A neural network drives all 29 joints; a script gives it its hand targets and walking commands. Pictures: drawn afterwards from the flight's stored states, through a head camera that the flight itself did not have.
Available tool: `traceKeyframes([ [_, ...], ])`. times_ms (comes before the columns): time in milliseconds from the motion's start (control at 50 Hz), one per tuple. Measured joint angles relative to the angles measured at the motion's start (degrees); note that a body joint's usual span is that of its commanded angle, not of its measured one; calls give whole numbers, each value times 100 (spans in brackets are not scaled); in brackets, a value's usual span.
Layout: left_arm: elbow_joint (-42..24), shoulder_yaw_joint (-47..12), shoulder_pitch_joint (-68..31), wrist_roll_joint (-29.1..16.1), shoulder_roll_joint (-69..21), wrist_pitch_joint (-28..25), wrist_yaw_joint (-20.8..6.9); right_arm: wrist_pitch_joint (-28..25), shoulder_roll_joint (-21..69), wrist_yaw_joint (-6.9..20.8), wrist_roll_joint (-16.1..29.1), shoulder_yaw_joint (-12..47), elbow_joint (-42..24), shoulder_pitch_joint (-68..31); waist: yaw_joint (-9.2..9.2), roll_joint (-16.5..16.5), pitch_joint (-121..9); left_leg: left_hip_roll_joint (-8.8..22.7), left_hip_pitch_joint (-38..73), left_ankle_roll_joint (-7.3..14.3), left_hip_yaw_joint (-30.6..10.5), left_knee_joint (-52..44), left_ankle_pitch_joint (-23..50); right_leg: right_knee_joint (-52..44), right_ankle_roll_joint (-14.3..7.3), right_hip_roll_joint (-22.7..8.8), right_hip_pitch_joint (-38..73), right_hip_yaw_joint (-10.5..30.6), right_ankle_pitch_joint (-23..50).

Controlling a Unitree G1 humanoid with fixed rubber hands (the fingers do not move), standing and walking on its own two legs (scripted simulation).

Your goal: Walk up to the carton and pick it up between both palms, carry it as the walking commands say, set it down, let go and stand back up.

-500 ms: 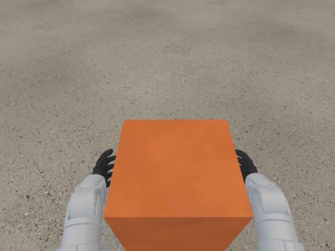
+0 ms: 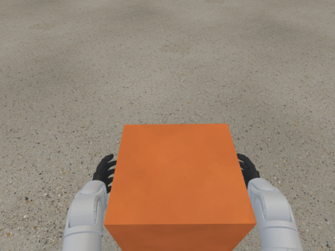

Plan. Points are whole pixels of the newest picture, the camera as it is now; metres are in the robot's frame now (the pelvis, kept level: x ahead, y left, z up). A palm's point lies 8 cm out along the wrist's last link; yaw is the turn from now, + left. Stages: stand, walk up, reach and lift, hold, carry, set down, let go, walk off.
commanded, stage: hold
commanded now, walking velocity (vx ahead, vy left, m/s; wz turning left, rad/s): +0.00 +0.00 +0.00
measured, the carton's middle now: (176, 193) +0.27 -0.01 -0.03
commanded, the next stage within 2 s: carry in 0.48 s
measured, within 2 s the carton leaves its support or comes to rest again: neither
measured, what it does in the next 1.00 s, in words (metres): stands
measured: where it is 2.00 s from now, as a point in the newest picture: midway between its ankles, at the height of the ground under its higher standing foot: outside the picture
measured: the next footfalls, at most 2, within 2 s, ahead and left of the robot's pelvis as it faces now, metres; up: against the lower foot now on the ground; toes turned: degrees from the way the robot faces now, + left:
none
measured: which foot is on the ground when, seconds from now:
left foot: down 0.00-1.00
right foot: down 0.00-1.00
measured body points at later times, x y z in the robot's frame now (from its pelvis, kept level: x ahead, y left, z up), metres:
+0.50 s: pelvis +0.01 +0.00 +0.00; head +0.00 +0.00 +0.45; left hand +0.28 +0.18 +0.02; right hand +0.28 -0.19 +0.01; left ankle +0.01 +0.13 -0.75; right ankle +0.02 -0.12 -0.75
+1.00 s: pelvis +0.00 -0.04 -0.04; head -0.10 -0.04 +0.40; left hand +0.23 +0.13 +0.05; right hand +0.23 -0.23 +0.04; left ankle +0.00 +0.12 -0.75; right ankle +0.02 -0.12 -0.75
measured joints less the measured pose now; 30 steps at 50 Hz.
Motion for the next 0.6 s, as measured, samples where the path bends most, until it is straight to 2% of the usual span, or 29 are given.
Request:
traceKeyframes([
  [260, -370, -89, 283, -131, 9, 44, 24, 20, -41, -49, 33, 195, -428, 345, -36, 38, 14, 0, 91, 18, 5, -145, 18, -130, 3, -15, 84, 5, 9],
  [480, -417, -160, 298, -132, 53, 18, 85, -26, -47, -91, 78, 222, -422, 338, -25, 24, 52, -14, -9, 34, 24, -72, -12, -74, 18, -21, -11, 18, -13],
  [600, -874, -76, 169, -394, 117, 435, 200, 389, 124, -262, 255, 77, -876, 189, 11, 38, -490, 34, -944, 38, 185, 1233, -404, 1182, -37, 56, -954, -144, -567],
])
